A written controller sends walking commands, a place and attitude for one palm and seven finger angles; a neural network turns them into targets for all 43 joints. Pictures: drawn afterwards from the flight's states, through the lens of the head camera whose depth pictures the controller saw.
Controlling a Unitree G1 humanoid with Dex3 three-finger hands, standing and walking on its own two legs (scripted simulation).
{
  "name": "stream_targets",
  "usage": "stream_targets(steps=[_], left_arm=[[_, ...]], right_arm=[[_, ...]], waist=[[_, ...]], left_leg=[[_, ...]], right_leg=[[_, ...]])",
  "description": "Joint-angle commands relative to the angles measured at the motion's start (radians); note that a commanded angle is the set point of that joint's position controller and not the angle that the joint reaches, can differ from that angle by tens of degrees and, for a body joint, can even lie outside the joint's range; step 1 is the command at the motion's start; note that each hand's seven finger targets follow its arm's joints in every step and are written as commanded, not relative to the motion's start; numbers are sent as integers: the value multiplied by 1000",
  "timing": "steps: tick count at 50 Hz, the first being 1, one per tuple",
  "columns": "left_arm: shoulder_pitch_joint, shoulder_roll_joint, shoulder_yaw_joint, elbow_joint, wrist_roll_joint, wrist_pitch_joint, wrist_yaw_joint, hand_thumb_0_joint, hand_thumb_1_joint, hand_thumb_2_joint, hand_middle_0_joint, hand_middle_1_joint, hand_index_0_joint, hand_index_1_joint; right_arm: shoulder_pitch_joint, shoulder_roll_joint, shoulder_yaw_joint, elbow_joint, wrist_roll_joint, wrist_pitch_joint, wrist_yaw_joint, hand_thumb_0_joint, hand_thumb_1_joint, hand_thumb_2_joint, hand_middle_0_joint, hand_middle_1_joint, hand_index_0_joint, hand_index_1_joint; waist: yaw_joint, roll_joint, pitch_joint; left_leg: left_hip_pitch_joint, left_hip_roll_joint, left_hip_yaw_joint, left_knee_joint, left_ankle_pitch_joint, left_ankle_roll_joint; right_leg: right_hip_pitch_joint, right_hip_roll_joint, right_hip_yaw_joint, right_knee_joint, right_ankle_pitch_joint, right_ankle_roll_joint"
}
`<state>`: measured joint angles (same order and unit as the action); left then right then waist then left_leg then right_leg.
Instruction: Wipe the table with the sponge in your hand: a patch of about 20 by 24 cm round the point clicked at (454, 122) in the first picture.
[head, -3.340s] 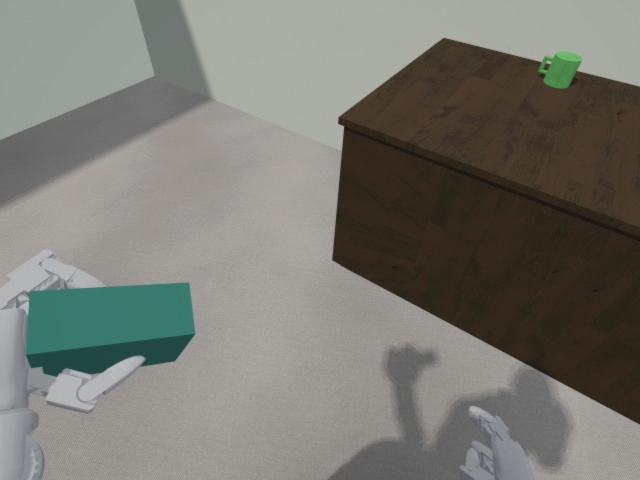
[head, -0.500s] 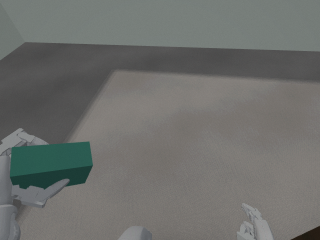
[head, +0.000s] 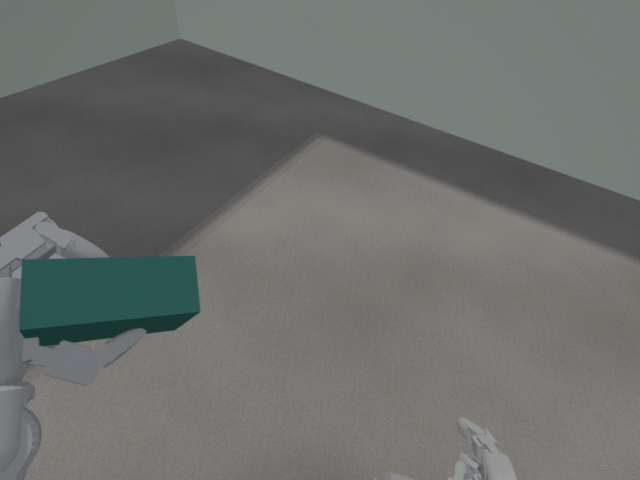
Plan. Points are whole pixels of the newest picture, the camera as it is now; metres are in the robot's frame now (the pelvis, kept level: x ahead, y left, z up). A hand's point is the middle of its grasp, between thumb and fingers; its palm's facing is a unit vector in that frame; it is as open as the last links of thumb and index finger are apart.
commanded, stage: walk to a spot facing it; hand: left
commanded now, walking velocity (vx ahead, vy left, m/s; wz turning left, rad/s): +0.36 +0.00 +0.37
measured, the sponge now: (138, 299) +0.23 +0.20 +0.17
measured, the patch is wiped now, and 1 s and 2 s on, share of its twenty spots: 0.00 0.00 0.00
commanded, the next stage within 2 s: turn to face it in 1.46 s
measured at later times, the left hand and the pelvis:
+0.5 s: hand (65, 347) +0.18 +0.23 +0.18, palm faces +0.49 -0.73 -0.47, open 9.6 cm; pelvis +0.01 -0.03 +0.01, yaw +10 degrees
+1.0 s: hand (52, 236) +0.27 +0.28 +0.21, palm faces +0.59 -0.65 -0.48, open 9.7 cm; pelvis +0.13 +0.00 +0.00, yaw +14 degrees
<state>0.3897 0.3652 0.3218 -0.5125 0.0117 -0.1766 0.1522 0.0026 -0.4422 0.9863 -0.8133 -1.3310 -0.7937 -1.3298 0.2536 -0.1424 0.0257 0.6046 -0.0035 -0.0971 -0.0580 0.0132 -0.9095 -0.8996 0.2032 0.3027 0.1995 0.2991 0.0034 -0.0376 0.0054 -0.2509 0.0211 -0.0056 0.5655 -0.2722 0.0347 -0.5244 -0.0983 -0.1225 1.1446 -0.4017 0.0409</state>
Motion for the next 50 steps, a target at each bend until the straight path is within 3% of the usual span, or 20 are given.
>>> stream_targets(steps=[1,9,13,14,16,17,18,20,23,31,33,34,35,36,37,38,40,43,47,50], left_arm=[[-56,139,82,-290,-12,-80,8,0,100,1300,-1200,-1600,-1200,-1600],[-71,125,74,-179,-33,-63,2,0,100,1300,-1200,-1600,-1200,-1600],[-84,157,95,-222,-31,-45,3,0,100,1300,-1200,-1600,-1200,-1600],[-77,151,81,-228,-30,-41,-1,0,100,1300,-1200,-1600,-1200,-1600],[-98,257,144,-238,-37,-36,2,0,100,1300,-1200,-1600,-1200,-1600],[-125,266,171,-248,-54,-51,7,0,100,1300,-1200,-1600,-1200,-1600],[-132,250,169,-246,-46,-51,13,0,100,1300,-1200,-1600,-1200,-1600],[38,202,161,-146,-58,-58,-3,0,100,1300,-1200,-1600,-1200,-1600],[33,202,173,-147,-53,-79,3,0,100,1300,-1200,-1600,-1200,-1600],[-6,184,161,-207,-45,-77,44,0,100,1300,-1200,-1600,-1200,-1600],[-9,180,148,-224,-46,-76,49,0,100,1300,-1200,-1600,-1200,-1600],[-37,184,144,-279,-44,-91,49,0,100,1300,-1200,-1600,-1200,-1600],[-42,195,163,-318,-38,-108,54,0,100,1300,-1200,-1600,-1200,-1600],[-45,192,163,-334,-44,-116,59,0,100,1300,-1200,-1600,-1200,-1600],[-98,241,169,-312,-25,-114,60,0,100,1300,-1200,-1600,-1200,-1600],[-84,255,182,-209,-33,-110,38,0,100,1300,-1200,-1600,-1200,-1600],[-48,265,229,-273,-37,-108,31,0,100,1300,-1200,-1600,-1200,-1600],[57,240,248,-361,-47,-127,24,0,100,1300,-1200,-1600,-1200,-1600],[86,138,182,-259,-53,-130,12,0,100,1300,-1200,-1600,-1200,-1600],[47,109,145,-142,-48,-112,7,0,100,1300,-1200,-1600,-1200,-1600]], right_arm=[[-104,-177,-72,-131,11,-61,8,0,-900,-900,200,300,200,300],[-118,-162,-46,-102,-3,-62,-6,0,-900,-900,200,300,200,300],[-139,-147,-40,-110,-9,-48,-1,0,-900,-900,200,300,200,300],[-140,-131,-35,-114,-2,-42,3,0,-900,-900,200,300,200,300],[-170,-126,-46,-122,5,-34,1,0,-900,-900,200,300,200,300],[-184,-163,-49,-109,-10,-42,-7,0,-900,-900,200,300,200,300],[-188,-159,-59,-104,-2,-41,0,0,-900,-900,200,300,200,300],[-160,-167,-70,-104,7,-22,-3,0,-900,-900,200,300,200,300],[-175,-153,-62,-108,8,2,-13,0,-900,-900,200,300,200,300],[-120,-143,-82,-166,10,-16,-13,0,-900,-900,200,300,200,300],[-97,-145,-89,-164,9,-15,-20,0,-900,-900,200,300,200,300],[-96,-154,-92,-180,9,-15,-25,0,-900,-900,200,300,200,300],[-104,-174,-99,-181,5,-14,-25,0,-900,-900,200,300,200,300],[-102,-183,-95,-178,0,-18,-16,0,-900,-900,200,300,200,300],[-101,-178,-80,-175,1,-22,0,0,-900,-900,200,300,200,300],[-118,-182,-80,-156,8,-24,4,0,-900,-900,200,300,200,300],[-137,-176,-92,-138,19,-20,5,0,-900,-900,200,300,200,300],[-140,-161,-85,-135,18,-40,12,0,-900,-900,200,300,200,300],[-126,-155,-77,-128,15,-64,14,0,-900,-900,200,300,200,300],[-106,-163,-79,-118,13,-65,-9,0,-900,-900,200,300,200,300]], waist=[[-9,300,2],[2,292,-51],[24,267,-101],[24,179,-113],[34,-203,-54],[23,-100,-16],[6,-116,-84],[-3,-53,6],[4,-36,33],[38,-176,-52],[-5,-115,-146],[-27,-27,-206],[-30,183,-273],[-18,365,-283],[-26,267,-209],[-23,166,-158],[-7,219,-99],[16,258,-104],[1,269,-86],[-1,204,-71]], left_leg=[[-32,182,-253,-363,-291,121],[-38,178,-284,-398,-351,142],[-117,123,-226,-263,-308,88],[-237,82,-175,-115,-285,58],[-579,-41,-4,461,-255,-36],[-574,-6,-33,603,-189,-56],[-579,9,-47,646,-148,-56],[-562,40,-20,690,-37,-79],[-545,59,56,557,-37,-77],[-207,-9,275,77,-23,-28],[36,-77,319,-64,92,-12],[213,-45,272,-92,152,6],[413,101,45,-100,233,79],[504,371,-383,-151,452,220],[384,423,-502,-204,436,263],[274,424,-479,-245,275,257],[146,386,-351,-275,86,241],[11,299,-126,-309,-33,163],[-95,270,-10,-368,-156,124],[-59,279,2,-341,-177,118]], right_leg=[[-84,28,32,71,54,34],[158,88,-32,-334,-104,23],[448,103,-48,-759,-75,-15],[568,18,44,-829,-45,-56],[630,-388,567,-989,-192,-214],[533,-403,502,-990,-96,-209],[565,-383,475,-962,-116,-203],[493,-281,292,-938,74,-163],[534,-244,109,-887,405,-154],[547,-218,-2,-720,784,-155],[486,-176,-71,-478,822,-107],[391,-144,-92,-301,727,-73],[205,-75,-97,-76,377,-37],[-28,41,-12,151,-178,-22],[-83,56,100,261,-225,-43],[-109,15,138,264,-189,-38],[-137,-48,143,227,-109,-16],[-53,-54,82,55,22,-7],[120,-22,-7,-223,83,7],[151,12,-45,-344,39,16]])
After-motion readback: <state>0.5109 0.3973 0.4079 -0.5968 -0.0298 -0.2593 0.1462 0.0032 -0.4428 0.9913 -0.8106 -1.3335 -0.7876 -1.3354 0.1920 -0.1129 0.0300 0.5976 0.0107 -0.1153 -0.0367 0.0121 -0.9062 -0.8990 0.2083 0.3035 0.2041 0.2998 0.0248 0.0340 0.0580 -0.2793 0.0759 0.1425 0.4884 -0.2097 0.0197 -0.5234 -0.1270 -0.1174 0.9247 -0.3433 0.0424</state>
